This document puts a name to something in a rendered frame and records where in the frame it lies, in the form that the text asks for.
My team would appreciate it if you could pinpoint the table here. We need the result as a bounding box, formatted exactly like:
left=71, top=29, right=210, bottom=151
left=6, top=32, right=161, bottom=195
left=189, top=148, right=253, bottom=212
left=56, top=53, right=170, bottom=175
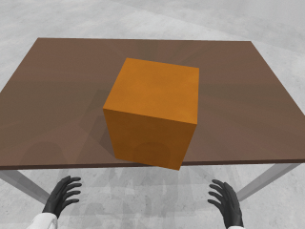
left=0, top=37, right=305, bottom=205

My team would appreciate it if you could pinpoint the carton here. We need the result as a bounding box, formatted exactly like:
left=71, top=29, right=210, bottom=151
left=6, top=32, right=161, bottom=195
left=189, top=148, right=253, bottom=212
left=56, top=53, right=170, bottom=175
left=102, top=57, right=199, bottom=171

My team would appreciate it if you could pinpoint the robot left forearm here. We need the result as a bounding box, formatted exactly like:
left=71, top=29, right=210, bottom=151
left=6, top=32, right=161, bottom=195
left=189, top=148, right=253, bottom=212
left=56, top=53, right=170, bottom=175
left=26, top=213, right=58, bottom=229

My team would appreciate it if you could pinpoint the left robot hand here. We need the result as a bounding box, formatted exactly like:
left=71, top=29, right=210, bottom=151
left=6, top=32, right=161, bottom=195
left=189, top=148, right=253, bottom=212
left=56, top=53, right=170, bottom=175
left=42, top=176, right=82, bottom=219

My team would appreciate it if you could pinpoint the right robot hand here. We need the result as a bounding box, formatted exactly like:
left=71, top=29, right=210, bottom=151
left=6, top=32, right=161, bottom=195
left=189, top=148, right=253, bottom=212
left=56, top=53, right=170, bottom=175
left=207, top=179, right=244, bottom=229

